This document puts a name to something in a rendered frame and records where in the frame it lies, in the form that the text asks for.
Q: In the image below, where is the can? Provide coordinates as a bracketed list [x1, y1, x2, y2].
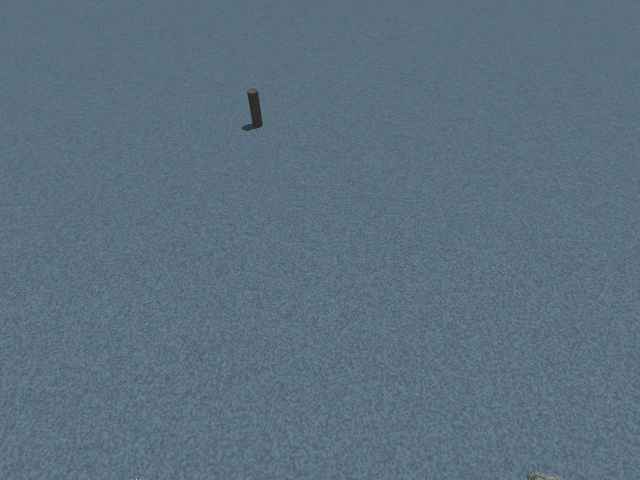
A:
[247, 88, 263, 128]

